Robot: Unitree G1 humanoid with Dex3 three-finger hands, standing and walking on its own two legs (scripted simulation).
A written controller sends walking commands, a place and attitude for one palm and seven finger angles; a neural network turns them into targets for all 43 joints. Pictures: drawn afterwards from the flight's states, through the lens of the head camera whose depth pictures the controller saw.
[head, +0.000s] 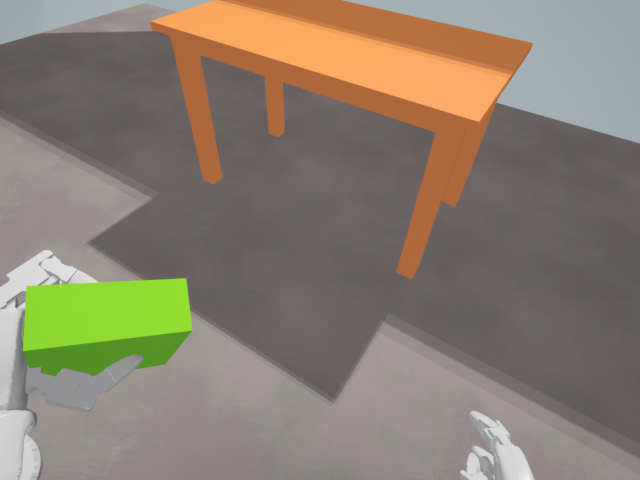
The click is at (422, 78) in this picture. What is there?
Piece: table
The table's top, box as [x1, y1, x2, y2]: [150, 0, 532, 131]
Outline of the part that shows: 150,21 153,30 472,131 476,130 528,53 532,44 530,42 342,0 214,0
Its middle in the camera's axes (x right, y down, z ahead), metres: +0.07 -0.75 +1.44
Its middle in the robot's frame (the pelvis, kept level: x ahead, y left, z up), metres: +1.58 +0.02 -0.04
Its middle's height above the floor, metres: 0.73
